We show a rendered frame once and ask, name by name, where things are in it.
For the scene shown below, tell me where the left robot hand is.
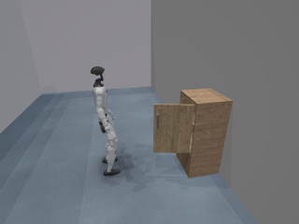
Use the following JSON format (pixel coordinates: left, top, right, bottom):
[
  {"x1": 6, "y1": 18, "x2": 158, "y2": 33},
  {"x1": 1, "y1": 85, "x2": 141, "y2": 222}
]
[{"x1": 107, "y1": 110, "x2": 114, "y2": 119}]

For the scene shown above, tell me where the cupboard door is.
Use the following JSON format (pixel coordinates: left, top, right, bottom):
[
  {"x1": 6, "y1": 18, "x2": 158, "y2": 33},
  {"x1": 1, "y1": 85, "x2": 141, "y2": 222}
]
[{"x1": 153, "y1": 104, "x2": 194, "y2": 153}]

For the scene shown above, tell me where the handle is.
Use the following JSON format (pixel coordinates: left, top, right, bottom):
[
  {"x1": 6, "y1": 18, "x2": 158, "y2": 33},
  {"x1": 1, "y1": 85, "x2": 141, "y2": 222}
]
[{"x1": 156, "y1": 113, "x2": 159, "y2": 129}]

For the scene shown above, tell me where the right robot hand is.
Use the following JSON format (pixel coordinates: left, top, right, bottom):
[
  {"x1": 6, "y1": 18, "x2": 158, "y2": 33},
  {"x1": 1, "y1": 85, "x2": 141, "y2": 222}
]
[{"x1": 107, "y1": 131, "x2": 119, "y2": 147}]

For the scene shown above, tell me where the robot left foot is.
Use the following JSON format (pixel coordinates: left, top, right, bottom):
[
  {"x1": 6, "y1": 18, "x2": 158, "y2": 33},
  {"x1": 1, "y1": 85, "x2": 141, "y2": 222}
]
[{"x1": 103, "y1": 158, "x2": 118, "y2": 163}]

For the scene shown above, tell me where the left robot shin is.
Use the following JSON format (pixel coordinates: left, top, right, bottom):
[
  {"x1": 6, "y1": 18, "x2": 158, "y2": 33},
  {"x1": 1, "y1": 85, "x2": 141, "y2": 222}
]
[{"x1": 106, "y1": 142, "x2": 111, "y2": 159}]

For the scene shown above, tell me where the robot right forearm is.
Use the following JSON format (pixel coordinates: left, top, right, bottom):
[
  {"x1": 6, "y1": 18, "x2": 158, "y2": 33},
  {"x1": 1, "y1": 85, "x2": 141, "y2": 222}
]
[{"x1": 97, "y1": 108, "x2": 112, "y2": 133}]

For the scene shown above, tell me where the robot right upper arm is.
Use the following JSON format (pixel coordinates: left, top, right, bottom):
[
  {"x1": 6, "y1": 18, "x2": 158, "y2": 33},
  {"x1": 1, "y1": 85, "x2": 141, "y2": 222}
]
[{"x1": 95, "y1": 88, "x2": 105, "y2": 114}]

